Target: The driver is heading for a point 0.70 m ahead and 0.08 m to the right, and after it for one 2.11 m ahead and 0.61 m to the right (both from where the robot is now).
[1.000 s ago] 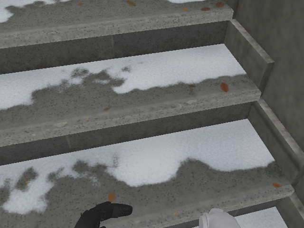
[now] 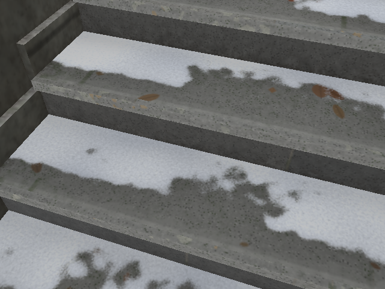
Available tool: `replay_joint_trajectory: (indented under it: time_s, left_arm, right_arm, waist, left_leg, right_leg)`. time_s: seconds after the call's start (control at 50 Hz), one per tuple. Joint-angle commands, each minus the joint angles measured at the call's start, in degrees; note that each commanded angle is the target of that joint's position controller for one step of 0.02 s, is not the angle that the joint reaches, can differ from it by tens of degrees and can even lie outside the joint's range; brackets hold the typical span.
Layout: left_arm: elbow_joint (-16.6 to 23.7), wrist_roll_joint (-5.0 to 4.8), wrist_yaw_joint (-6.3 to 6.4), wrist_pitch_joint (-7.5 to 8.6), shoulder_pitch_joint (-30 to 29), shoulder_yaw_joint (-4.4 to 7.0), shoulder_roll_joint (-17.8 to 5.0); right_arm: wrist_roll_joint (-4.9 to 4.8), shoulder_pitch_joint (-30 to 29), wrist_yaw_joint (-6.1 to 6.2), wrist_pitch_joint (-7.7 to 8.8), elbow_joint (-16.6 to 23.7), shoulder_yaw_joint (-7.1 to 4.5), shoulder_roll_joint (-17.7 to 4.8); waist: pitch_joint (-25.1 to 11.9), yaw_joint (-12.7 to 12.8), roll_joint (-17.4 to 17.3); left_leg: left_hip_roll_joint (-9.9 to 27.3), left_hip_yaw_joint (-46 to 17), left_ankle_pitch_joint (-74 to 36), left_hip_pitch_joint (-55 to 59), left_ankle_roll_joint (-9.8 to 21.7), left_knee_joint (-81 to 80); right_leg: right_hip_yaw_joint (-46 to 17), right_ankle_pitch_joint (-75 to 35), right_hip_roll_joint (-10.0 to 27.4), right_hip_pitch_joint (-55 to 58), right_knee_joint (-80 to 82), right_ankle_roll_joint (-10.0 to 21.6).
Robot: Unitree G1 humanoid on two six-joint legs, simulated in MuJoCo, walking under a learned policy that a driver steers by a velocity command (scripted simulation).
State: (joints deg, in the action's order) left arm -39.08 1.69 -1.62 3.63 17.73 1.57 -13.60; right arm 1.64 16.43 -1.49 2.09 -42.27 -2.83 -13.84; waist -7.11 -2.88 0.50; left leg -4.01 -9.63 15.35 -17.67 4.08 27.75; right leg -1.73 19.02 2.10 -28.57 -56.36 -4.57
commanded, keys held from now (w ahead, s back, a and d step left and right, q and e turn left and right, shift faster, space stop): w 0.50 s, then w+e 0.50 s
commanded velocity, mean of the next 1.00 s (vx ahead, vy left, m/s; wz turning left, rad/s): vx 0.47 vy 0.00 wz -0.07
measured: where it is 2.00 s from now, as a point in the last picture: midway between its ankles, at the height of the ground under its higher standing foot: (168, 194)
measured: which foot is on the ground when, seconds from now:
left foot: down 0.00-0.06, up 0.08-0.46, down 0.48-1.00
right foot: up 0.00-0.02, down 0.04-0.50, up 0.52-0.98, down 1.00-1.00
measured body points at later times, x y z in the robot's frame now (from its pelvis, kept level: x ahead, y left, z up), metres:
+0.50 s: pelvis +0.19 +0.02 +0.01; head +0.21 +0.00 +0.46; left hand +0.00 +0.15 -0.11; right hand +0.52 -0.06 -0.01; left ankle +0.30 +0.12 -0.57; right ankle -0.03 -0.15 -0.71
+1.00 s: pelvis +0.47 +0.06 +0.17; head +0.47 +0.06 +0.62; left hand +0.75 +0.20 +0.12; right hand +0.36 -0.11 +0.02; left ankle +0.30 +0.13 -0.56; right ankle +0.59 -0.04 -0.38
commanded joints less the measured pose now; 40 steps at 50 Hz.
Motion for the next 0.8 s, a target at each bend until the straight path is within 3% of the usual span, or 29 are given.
replay_joint_trajectory:
  time_s: [0.02, 0.04, 0.06, 0.08, 0.1, 0.12, 0.14, 0.16, 0.2, 0.26, 0.3, 0.32, 0.36, 0.38, 0.4, 0.42, 0.44, 0.46, 0.48, 0.5, 0.52, 0.54, 0.56, 0.58, 0.6, 0.64, 0.7, 0.72, 0.8]
  left_arm:
    - [2.8, -2.38, -1.91, -0.02, 7.8, 0.75, -2.2]
    - [2.2, -1.83, -1.86, 0.86, 9.6, 1.37, -3.3]
    - [2.5, -0.35, -2.89, 2.15, 9.1, 3.12, -9.0]
    - [1.7, -0.08, -3.38, 1.85, 11.6, 5.42, -15.7]
    - [0.9, 1.45, -3.51, 0.92, 14.2, 6.04, -14.9]
    - [-2.5, 2.37, -3.51, 0.94, 16.3, 4.5, -10.7]
    - [-5.2, 2.88, -3.69, 0.99, 15.0, 1.69, -3.6]
    - [-6.9, 3.65, -4.09, 0.72, 13.5, -1.0, 2.7]
    - [-12.7, 4.22, -3.72, 0.18, 18.5, -2.31, 4.0]
    - [-18.2, 6.72, -2.86, 0.04, 19.3, -2.9, 3.6]
    - [-18.5, 7.28, -2.25, 1.97, 15.8, -3.35, 3.3]
    - [-20.1, 7.5, -1.47, 2.74, 18.7, -3.38, 2.8]
    - [-25.0, 6.1, -2.97, 2.89, 26.0, -3.6, 1.5]
    - [-23.8, 4.07, -5.24, 1.98, 20.9, -3.5, 0.2]
    - [-23.0, 1.56, -5.73, 2.82, 18.8, -3.02, -1.8]
    - [-22.8, 0.48, -6.05, 4.12, 22.4, -2.41, -4.5]
    - [-24.4, 0.3, -6.24, 4.39, 25.1, -1.91, -5.8]
    - [-24.5, 1.69, -6.36, 4.36, 26.6, -0.95, -7.1]
    - [-23.0, 1.76, -5.91, 4.37, 21.4, 1.02, -11.1]
    - [-21.0, 3.97, -6.01, 4.39, 20.0, 1.66, -9.9]
    - [-18.2, -5.04, -0.7, 5.95, 22.5, 2.19, -8.9]
    - [-15.2, -3.77, -0.37, 6.26, 13.5, 3.04, -5.1]
    - [-18.9, 1.72, -5.63, 4.08, 18.1, 0.55, 6.0]
    - [-16.8, 1.6, -6.54, 3.86, 10.4, 1.75, 3.7]
    - [-14.9, 1.24, -5.96, 3.36, 7.5, 0.38, 6.4]
    - [-12.0, 0.41, -4.16, 1.62, 3.1, -0.7, 6.5]
    - [-12.7, -1.91, -4.7, 1.21, 2.7, -0.56, 5.9]
    - [-12.2, -2.47, -5.35, 1.45, 0.5, -1.08, 6.2]
    - [-5.4, -1.22, -5.03, 1.03, -11.4, -1.99, 3.9]
  right_arm:
    - [-0.37, -14.1, -0.95, 0.37, 9.1, -3.23, -10.5]
    - [-0.75, -8.8, -1.22, 0.04, 6.9, -2.74, -7.9]
    - [-1.44, 0.8, -2.06, -0.45, 5.5, -2.01, -2.5]
    - [-1.29, 4.2, -2.99, -0.96, 5.2, -1.67, -0.6]
    - [-0.52, -1.7, -3.09, -0.79, 5.2, -2.58, -4.8]
    - [-1.02, -9.2, -2.4, -0.09, 6.2, -2.63, -3.4]
    - [-1.59, -14.5, -1.04, 0.72, 6.7, -1.49, -1.2]
    - [-0.89, -15.6, -0.34, 1.45, 5.8, -0.75, -0.7]
    - [0.01, -17.4, -0.99, 1.44, 6.5, 1.35, 1.6]
    - [-1.25, -23.2, -1.58, 0.22, 9.0, 4.95, 4.1]
    - [-0.8, -27.3, -1.16, -0.91, 11.5, 6.05, 3.2]
    - [-1.14, -29.8, -1.31, -1.54, 12.5, 7.1, 3.9]
    - [0.53, -41.2, -2.2, -4.04, 17.1, 7.51, 1.2]
    - [1.53, -44.5, -3.29, -5.92, 18.3, 9.0, 3.7]
    - [1.73, -42.1, -4.5, -6.74, 17.1, 9.06, 4.4]
    - [0.87, -37.0, -5.04, -6.43, 15.9, 8.53, 3.8]
    - [0.91, -36.4, -5.45, -6.09, 15.6, 7.61, 2.1]
    - [1.18, -32.1, -5.19, -5.38, 14.3, 6.9, 1.0]
    - [1.38, -22.9, -4.32, -4.56, 10.5, 5.64, -1.0]
    - [1.4, -7.6, -3.07, -3.75, 4.6, 3.77, -4.7]
    - [-0.23, 6.0, 0.36, -1.2, 3.3, 1.62, -3.1]
    - [-1.86, 6.0, 1.29, -1.32, -1.0, -0.59, -9.3]
    - [3.59, 14.4, -1.64, 0.47, -6.3, 0.57, -10.2]
    - [3.17, 6.4, -2.14, 2.14, -8.0, 0.11, -8.2]
    - [1.17, -0.6, -2.21, 2.44, -9.5, 0.23, -4.9]
    - [2.42, -8.2, -2.5, 2.1, -11.0, 3.5, 5.6]
    - [2.76, -13.6, -2.01, 2.88, -10.0, 3.05, 5.4]
    - [3.42, -12.9, -1.39, 3.12, -11.1, 2.6, 3.6]
    - [5.94, 4.5, -1.02, 3.05, -19.7, 3.55, 2.2]
  waist:
    - [2.7, 6.7, -5.2]
    - [0.4, 6.4, -1.4]
    - [-2.8, 1.4, 5.9]
    - [-3.5, 0.2, 16.2]
    - [2.7, 6.3, 13.9]
    - [9.6, 7.6, 8.7]
    - [14.2, 7.0, 6.4]
    - [13.5, 7.1, 4.4]
    - [10.8, 7.6, 3.6]
    - [10.3, 7.7, 5.8]
    - [9.2, 6.1, 3.9]
    - [7.9, 6.5, 6.3]
    - [7.5, 8.8, 4.4]
    - [9.1, 6.3, 5.4]
    - [6.5, 4.1, 8.0]
    - [2.4, 2.3, 11.8]
    - [0.2, 0.9, 13.7]
    - [-0.9, -0.5, 15.4]
    - [-5.2, -4.8, 17.5]
    - [-15.7, -8.2, 6.6]
    - [-21.1, -11.5, -2.3]
    - [-20.2, -9.7, -10.9]
    - [-12.1, -7.3, -20.0]
    - [2.5, -3.9, -10.7]
    - [2.9, -0.6, -3.0]
    - [0.6, 6.5, 5.7]
    - [5.2, 12.5, 0.4]
    - [5.0, 11.6, -3.6]
    - [5.1, 6.1, -1.0]
  left_leg:
    - [14.7, -16.6, -22.6, -1.3, 14.5, -3.0]
    - [11.9, -14.8, -24.8, 2.5, 13.0, 5.2]
    - [3.1, -7.5, -20.6, -2.2, 7.5, 18.2]
    - [-5.7, 0.8, 7.9, -20.3, 1.9, 34.4]
    - [-5.9, -0.7, 16.9, -35.4, 1.7, 59.4]
    - [-4.7, -2.6, 12.5, -49.6, 4.4, 78.5]
    - [-3.2, -4.0, 4.3, -58.8, 7.0, 84.6]
    - [-3.7, -4.6, -2.0, -62.6, 8.7, 83.9]
    - [-1.5, -1.6, -1.7, -68.9, 9.9, 90.0]
    - [2.9, 4.3, 5.5, -75.5, 12.4, 99.2]
    - [6.4, 9.4, 2.5, -69.5, 11.6, 87.8]
    - [8.3, 12.0, 2.0, -68.3, 11.5, 87.3]
    - [12.9, 16.1, -6.1, -63.0, 11.3, 70.2]
    - [12.9, 17.7, 0.6, -48.9, 10.6, 63.4]
    - [9.5, 23.5, 3.7, -37.1, 8.3, 62.5]
    - [5.6, 24.7, 5.5, -31.3, 6.5, 62.2]
    - [4.1, 24.6, 9.4, -28.8, 6.8, 53.2]
    - [2.6, 23.7, 9.9, -24.2, 7.3, 47.4]
    - [0.3, 21.6, 8.9, -16.0, 7.8, 41.1]
    - [4.8, 9.3, -13.2, 11.1, 11.8, 38.1]
    - [15.8, -16.5, -1.7, 26.2, 11.4, 28.5]
    - [22.4, -34.2, -6.1, 19.4, 12.1, 4.4]
    - [22.5, -39.0, 7.8, 6.3, 11.7, -1.2]
    - [20.7, -28.5, 11.8, -5.5, 11.0, 1.0]
    - [21.6, -23.3, 10.9, -9.1, 13.9, 1.5]
    - [22.0, -11.7, 2.9, -12.2, 9.3, -0.8]
    - [18.5, 4.3, -7.6, -18.8, 0.3, -7.2]
    - [17.2, 7.6, -10.3, -18.2, 1.5, -8.6]
    - [15.2, 14.4, -12.8, 1.9, 1.4, -7.6]
  right_leg:
    - [0.3, -10.8, 1.4, 19.2, 27.3, 2.0]
    - [0.2, -12.4, 0.4, 21.2, 35.7, 4.4]
    - [-8.0, -39.4, 5.7, 27.9, 31.2, 13.5]
    - [-26.0, -57.4, 20.0, 36.1, 32.5, 28.1]
    - [-36.3, -26.5, 25.5, 33.0, 38.1, 30.9]
    - [-37.0, -1.1, 23.3, 29.9, 40.4, 28.1]
    - [-30.9, 5.7, 20.0, 29.1, 40.7, 24.4]
    - [-24.8, 2.1, 16.8, 30.7, 41.3, 22.7]
    - [-20.2, -0.5, 16.4, 34.3, 42.9, 22.3]
    - [-12.0, -1.6, 15.2, 28.1, 46.5, 21.4]
    - [-5.5, -5.0, 11.2, 20.4, 49.9, 18.5]
    - [-4.8, -8.6, 11.1, 20.4, 51.0, 18.1]
    - [-5.4, -8.2, 13.1, 15.8, 55.7, 18.1]
    - [-2.4, -15.6, 15.1, 4.5, 63.2, 19.5]
    - [1.1, -36.4, 14.1, 2.7, 61.6, 21.0]
    - [3.1, -66.5, 13.9, 10.2, 55.7, 20.8]
    - [2.9, -83.4, 14.9, 18.4, 52.1, 19.5]
    - [3.6, -99.0, 16.8, 25.3, 47.6, 17.5]
    - [3.9, -106.2, 15.7, 29.9, 39.4, 14.4]
    - [0.6, -91.7, 13.7, 13.6, 21.3, 10.9]
    - [4.3, -71.7, 5.8, 1.9, -2.6, 8.7]
    - [0.4, -10.6, -5.1, -5.3, -31.1, 7.3]
    - [-21.6, -22.6, -5.6, -16.7, -48.3, 11.2]
    - [-18.1, -21.1, -4.1, -23.5, -58.2, 11.2]
    - [-14.5, -19.3, -3.8, -26.9, -62.4, 13.4]
    - [-11.8, -22.1, -0.3, -30.0, -59.7, 16.9]
    - [-9.9, -21.2, 1.5, -28.5, -60.8, 16.9]
    - [-7.0, -16.5, -0.5, -30.5, -70.5, 17.5]
    - [-6.8, -13.6, -3.2, -50.0, -76.5, 23.2]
